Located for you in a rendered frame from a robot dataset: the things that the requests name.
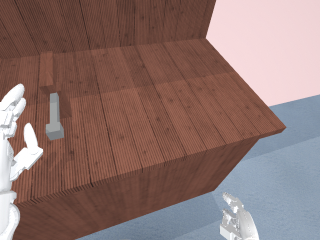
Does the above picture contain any tap lever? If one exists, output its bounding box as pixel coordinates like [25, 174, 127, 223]
[45, 92, 64, 141]

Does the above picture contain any left robot hand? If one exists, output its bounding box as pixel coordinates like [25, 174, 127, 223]
[0, 83, 43, 192]

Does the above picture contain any counter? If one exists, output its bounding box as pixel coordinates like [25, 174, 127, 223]
[0, 0, 286, 240]

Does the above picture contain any robot left forearm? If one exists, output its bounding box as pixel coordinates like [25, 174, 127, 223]
[0, 190, 20, 240]

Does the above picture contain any right robot hand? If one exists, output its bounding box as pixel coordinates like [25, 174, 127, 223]
[220, 192, 259, 240]

